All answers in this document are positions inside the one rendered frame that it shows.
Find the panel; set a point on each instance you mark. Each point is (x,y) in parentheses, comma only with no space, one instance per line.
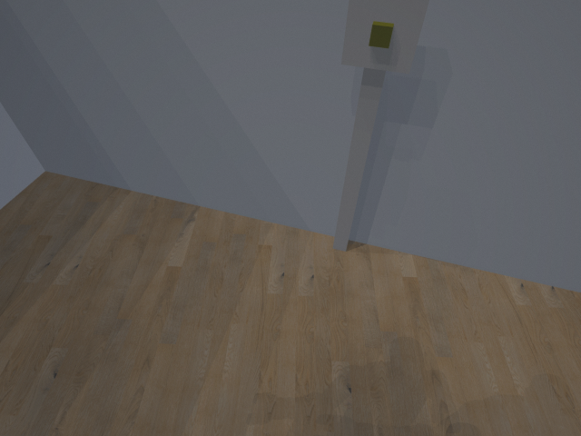
(407,17)

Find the button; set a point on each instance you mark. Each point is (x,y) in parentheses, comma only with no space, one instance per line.
(380,34)

